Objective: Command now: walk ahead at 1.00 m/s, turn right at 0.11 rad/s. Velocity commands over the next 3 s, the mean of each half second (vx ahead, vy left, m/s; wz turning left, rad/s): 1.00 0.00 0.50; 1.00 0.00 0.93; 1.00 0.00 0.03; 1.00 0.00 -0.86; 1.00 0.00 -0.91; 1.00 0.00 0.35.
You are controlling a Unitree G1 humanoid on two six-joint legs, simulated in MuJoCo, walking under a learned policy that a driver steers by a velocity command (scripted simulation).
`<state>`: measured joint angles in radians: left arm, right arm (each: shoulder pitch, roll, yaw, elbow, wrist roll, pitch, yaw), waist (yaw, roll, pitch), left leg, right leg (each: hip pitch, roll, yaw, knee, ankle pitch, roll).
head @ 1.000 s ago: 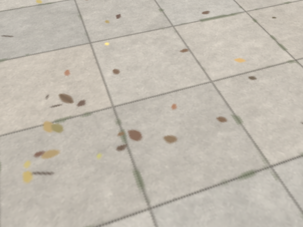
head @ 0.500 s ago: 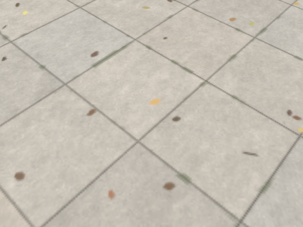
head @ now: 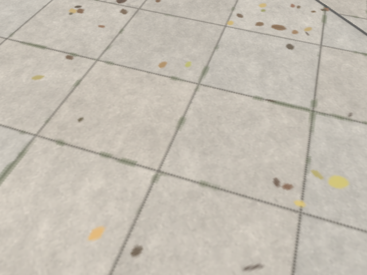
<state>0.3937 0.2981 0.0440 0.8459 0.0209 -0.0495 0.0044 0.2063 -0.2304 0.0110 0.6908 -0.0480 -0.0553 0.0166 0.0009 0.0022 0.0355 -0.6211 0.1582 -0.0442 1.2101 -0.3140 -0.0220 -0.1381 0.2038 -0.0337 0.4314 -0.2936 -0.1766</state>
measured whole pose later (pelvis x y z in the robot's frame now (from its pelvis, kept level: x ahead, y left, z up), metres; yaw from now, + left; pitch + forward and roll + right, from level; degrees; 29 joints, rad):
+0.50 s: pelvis +0.48 +0.11 +0.01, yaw +19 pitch +1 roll +1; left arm 0.04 0.24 -0.05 0.59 0.06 -0.08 -0.02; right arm 0.51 -0.31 -0.07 0.88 0.00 -0.05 0.02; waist -0.07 -0.01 0.02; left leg -0.09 -0.20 -0.11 0.35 -0.26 0.15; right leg -0.71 -0.13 0.10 0.94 -0.18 0.04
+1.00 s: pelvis +0.93 +0.26 -0.01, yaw +46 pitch +2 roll -2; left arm 0.52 0.33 0.05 0.90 0.03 -0.11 0.00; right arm -0.04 -0.35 -0.03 0.57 -0.03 0.01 0.09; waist 0.08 0.05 0.02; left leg -0.80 0.05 0.09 0.94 -0.05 0.12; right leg 0.16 0.00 -0.27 0.23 -0.37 0.04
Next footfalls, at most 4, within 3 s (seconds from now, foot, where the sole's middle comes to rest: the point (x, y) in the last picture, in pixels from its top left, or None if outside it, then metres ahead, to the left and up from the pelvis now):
0.24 left None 0.45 0.14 -0.77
0.66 right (167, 177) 0.90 0.08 -0.77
1.10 left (79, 140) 1.10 0.49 -0.77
1.56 right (45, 86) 1.47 0.74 -0.77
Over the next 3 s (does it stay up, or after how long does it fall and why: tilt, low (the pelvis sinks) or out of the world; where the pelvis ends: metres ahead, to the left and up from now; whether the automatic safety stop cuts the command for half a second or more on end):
stays up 2.56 1.01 -0.01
